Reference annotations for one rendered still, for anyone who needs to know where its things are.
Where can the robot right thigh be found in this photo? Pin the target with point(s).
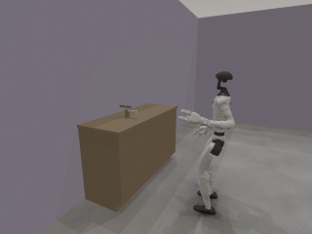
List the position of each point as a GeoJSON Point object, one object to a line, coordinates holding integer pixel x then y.
{"type": "Point", "coordinates": [211, 166]}

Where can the robot left forearm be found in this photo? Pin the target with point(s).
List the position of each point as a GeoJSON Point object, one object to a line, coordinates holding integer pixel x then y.
{"type": "Point", "coordinates": [217, 124]}

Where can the right robot shin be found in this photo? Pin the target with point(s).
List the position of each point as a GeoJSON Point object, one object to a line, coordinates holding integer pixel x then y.
{"type": "Point", "coordinates": [211, 179]}

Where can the robot left upper arm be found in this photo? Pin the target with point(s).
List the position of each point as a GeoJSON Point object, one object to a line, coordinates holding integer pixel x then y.
{"type": "Point", "coordinates": [222, 103]}

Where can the counter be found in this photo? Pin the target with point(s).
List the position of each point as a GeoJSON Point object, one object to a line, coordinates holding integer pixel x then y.
{"type": "Point", "coordinates": [120, 152]}

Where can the robot left hand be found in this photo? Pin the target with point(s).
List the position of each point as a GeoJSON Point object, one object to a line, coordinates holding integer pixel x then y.
{"type": "Point", "coordinates": [195, 118]}

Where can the robot right hand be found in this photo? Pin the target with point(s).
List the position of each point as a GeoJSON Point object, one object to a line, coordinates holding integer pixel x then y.
{"type": "Point", "coordinates": [203, 130]}

